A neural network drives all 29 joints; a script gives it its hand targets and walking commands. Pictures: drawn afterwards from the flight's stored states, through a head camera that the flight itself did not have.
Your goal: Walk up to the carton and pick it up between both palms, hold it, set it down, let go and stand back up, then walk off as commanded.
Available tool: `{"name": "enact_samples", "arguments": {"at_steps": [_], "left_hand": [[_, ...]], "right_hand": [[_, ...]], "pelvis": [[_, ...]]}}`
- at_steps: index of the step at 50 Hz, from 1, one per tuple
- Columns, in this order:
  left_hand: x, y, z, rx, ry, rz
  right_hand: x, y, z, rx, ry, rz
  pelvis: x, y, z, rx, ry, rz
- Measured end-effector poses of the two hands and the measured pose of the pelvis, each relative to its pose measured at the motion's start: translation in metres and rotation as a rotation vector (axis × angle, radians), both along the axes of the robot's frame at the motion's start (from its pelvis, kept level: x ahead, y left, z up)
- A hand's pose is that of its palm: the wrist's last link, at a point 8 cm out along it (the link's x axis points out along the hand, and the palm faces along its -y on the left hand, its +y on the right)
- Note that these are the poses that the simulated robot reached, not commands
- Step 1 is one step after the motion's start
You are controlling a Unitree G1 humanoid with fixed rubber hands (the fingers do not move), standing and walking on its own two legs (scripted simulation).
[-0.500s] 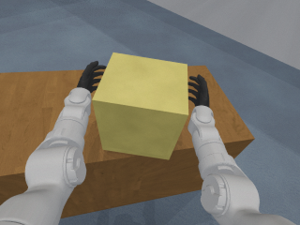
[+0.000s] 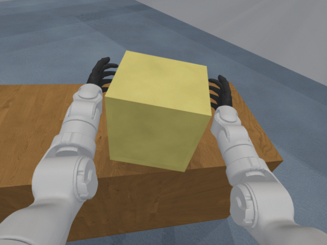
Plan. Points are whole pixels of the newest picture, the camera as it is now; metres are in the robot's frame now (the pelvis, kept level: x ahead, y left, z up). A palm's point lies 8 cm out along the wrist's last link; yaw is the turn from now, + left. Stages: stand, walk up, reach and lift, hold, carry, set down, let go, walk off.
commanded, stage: reach and lift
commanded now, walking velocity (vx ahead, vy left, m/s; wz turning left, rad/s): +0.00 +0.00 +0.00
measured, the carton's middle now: (156, 114) +0.46 +0.00 +0.08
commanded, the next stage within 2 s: none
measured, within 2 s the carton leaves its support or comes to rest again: neither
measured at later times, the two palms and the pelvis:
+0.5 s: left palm (89, 82) +0.43 +0.17 +0.20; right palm (226, 95) +0.40 -0.15 +0.20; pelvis +0.00 +0.00 +0.00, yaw +0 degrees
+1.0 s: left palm (85, 74) +0.40 +0.16 +0.24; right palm (236, 82) +0.39 -0.16 +0.24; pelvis -0.01 +0.00 +0.00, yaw +0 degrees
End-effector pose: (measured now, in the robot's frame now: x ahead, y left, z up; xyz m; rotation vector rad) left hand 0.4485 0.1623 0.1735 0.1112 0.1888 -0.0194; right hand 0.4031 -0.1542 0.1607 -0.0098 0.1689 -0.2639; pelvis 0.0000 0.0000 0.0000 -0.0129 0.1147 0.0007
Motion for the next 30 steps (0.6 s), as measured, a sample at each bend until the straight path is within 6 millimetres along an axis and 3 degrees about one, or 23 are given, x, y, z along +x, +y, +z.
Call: {"name": "enact_samples", "arguments": {"at_steps": [30], "left_hand": [[-0.031,0.009,0.037,-0.009,-0.032,0.102]], "right_hand": [[0.0,0.006,0.046,-0.013,-0.022,0.095]], "pelvis": [[-0.007,0.0,0.0,0.0,-0.019,0.0]]}}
